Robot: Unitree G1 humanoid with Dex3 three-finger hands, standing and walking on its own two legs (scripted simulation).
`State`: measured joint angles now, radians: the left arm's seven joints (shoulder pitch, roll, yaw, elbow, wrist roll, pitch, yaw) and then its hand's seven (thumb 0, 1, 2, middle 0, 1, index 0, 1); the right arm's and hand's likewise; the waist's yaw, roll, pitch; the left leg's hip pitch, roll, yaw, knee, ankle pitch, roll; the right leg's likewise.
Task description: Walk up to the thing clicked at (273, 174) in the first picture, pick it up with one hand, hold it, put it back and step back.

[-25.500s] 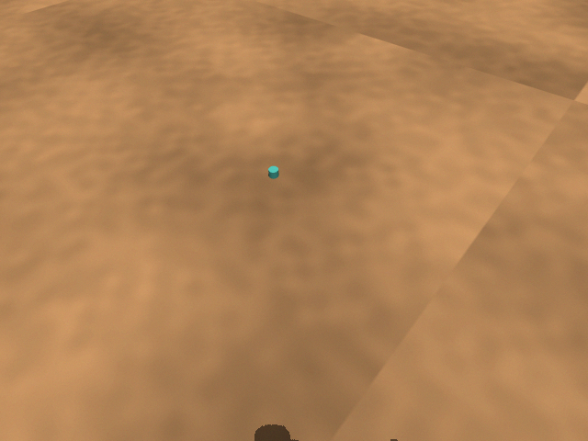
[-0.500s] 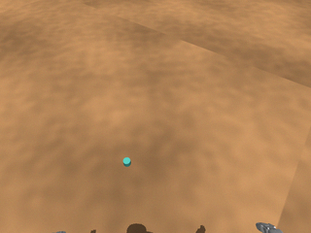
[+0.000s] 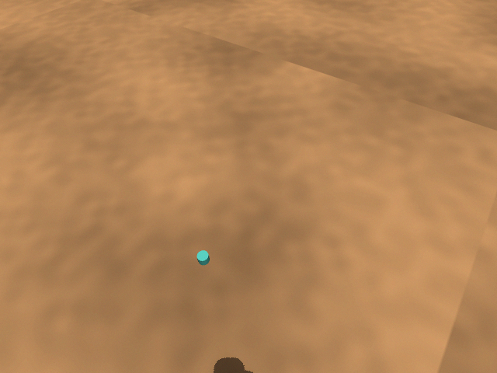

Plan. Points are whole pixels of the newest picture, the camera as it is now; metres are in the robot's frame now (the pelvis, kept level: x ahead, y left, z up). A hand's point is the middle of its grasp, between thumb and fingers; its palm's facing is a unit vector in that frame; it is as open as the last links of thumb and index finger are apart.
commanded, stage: stand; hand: left
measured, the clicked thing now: (203, 257) +0.68 +0.24 -0.76
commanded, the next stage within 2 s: walk up in 0.56 s
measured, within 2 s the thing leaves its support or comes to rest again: neither
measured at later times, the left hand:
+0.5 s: hand out of the picture +0.09 +0.24 -0.15, palm faces -0.03 -0.94 -0.35, open 7.4 cm
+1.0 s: hand out of the picture +0.11 +0.34 -0.18, palm faces -0.01 -0.94 -0.33, open 7.4 cm
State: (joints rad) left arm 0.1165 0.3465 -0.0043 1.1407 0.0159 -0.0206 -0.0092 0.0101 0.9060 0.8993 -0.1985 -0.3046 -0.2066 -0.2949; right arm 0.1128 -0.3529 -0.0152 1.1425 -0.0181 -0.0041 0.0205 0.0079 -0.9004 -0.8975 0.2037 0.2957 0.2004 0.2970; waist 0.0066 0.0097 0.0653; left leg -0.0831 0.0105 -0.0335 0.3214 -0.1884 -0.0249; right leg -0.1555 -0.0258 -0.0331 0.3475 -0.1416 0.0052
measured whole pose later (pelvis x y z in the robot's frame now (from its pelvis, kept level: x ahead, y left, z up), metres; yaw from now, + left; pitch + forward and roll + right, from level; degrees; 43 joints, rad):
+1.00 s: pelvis +0.08 +0.06 -0.01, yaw +1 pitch -4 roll -1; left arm 0.29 0.44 0.07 1.01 0.02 0.02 -0.05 0.01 0.91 0.90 -0.20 -0.30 -0.20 -0.29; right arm 0.33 -0.38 -0.08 0.99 -0.04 -0.05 0.04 0.01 -0.90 -0.90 0.20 0.30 0.20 0.30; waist -0.02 -0.06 0.06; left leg -0.22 0.02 0.06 0.55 -0.27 0.03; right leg -0.41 0.03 0.09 1.05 -0.39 -0.05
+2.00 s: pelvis +0.25 +0.00 -0.03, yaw -2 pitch -2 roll -1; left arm 0.17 0.42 0.05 0.93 -0.01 0.03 0.01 0.01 0.91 0.90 -0.20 -0.30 -0.21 -0.29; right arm 0.14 -0.40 -0.03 0.85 -0.03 0.00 -0.01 0.01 -0.90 -0.90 0.21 0.30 0.20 0.30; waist 0.01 -0.02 0.15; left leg -0.43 0.04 0.00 0.70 -0.24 0.00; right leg -0.26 0.00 0.05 0.75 -0.50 0.00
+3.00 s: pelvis +0.27 +0.02 -0.01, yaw +0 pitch -3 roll +0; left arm 0.11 0.36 0.00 1.03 0.01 -0.03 0.00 0.01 0.90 0.90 -0.20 -0.30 -0.21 -0.30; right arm 0.13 -0.35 -0.01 1.04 0.00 -0.02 0.02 0.01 -0.90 -0.90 0.20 0.30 0.20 0.30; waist 0.00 0.02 0.07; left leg -0.19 -0.02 -0.04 0.52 -0.28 0.01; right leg -0.14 -0.02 -0.02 0.50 -0.31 0.02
